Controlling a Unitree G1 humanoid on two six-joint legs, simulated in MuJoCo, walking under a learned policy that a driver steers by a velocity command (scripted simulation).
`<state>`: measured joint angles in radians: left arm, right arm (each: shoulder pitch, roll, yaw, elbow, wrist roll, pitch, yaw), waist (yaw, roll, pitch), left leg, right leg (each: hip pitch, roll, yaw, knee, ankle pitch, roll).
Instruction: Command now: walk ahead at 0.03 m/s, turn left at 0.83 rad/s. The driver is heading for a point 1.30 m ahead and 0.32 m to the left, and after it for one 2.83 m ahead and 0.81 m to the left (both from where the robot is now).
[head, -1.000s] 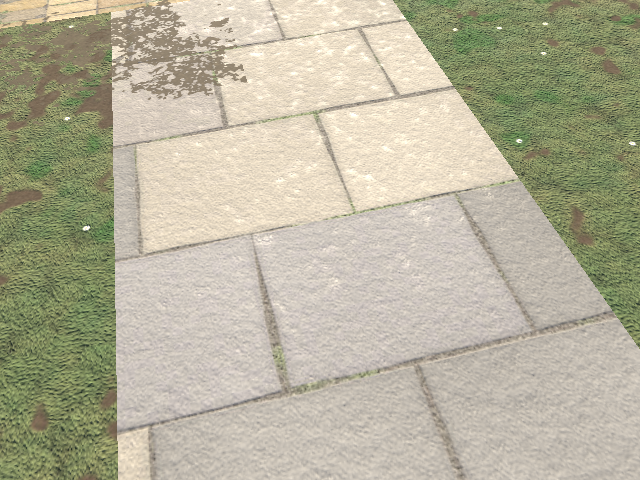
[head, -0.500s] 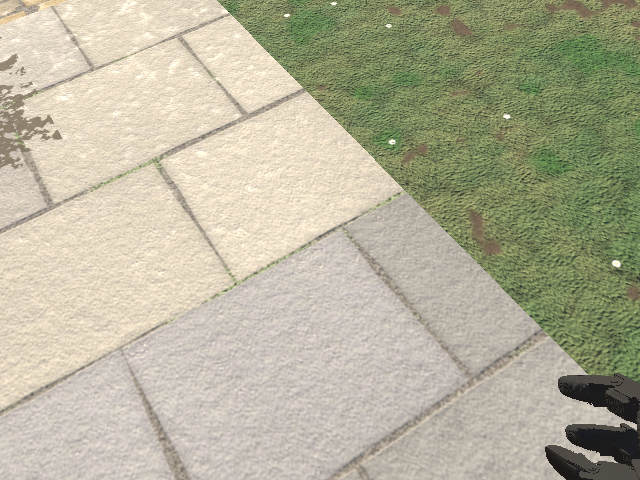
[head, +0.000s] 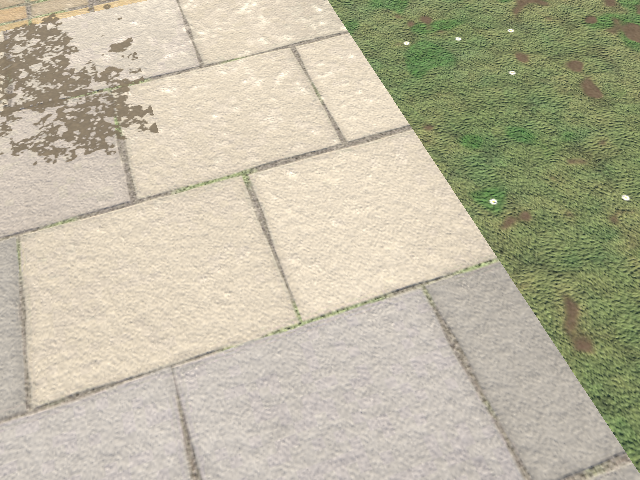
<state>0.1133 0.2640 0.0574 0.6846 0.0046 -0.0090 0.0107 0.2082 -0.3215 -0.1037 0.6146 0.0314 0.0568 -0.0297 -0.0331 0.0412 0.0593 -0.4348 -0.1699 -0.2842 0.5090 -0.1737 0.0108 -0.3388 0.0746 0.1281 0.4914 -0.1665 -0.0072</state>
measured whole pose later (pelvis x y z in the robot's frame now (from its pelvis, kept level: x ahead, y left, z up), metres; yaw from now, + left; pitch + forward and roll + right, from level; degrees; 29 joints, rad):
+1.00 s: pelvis +0.36 +0.29 -0.04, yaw +30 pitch +1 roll -2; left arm 0.11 0.31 0.05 0.68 -0.04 -0.09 -0.07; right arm 0.40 -0.29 -0.03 0.80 -0.02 -0.07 -0.02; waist 0.00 0.02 0.06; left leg 0.04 -0.03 0.01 1.07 -0.41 -0.01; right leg -0.60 0.14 -0.11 0.69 -0.16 -0.17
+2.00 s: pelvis +1.14 +0.47 -0.01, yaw -27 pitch -2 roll +0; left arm 0.35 0.30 0.06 0.69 0.00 -0.05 -0.04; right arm 0.18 -0.26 -0.01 0.66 0.02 -0.15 0.00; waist 0.01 0.01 0.07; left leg -0.43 0.05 -0.13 1.32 -0.32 0.01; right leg -0.32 0.17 -0.01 0.60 -0.24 -0.17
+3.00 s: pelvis +2.05 +0.22 +0.00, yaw +15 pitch -1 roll -4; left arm 0.39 0.33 0.09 0.78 0.00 -0.10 0.00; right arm 0.17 -0.36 -0.07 0.61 0.04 -0.01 0.02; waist 0.07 0.06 0.03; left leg -0.72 0.10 -0.01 1.30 -0.28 0.05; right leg -0.08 0.04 -0.10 0.39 -0.30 0.01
